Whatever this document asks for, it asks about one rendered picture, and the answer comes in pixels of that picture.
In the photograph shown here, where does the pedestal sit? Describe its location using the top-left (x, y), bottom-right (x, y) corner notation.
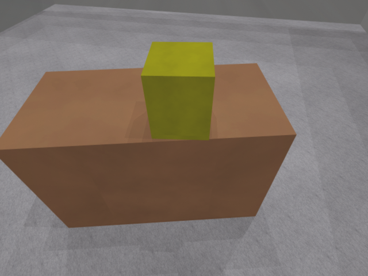
top-left (0, 63), bottom-right (297, 228)

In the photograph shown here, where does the carton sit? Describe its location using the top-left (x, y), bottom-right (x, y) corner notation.
top-left (141, 42), bottom-right (215, 140)

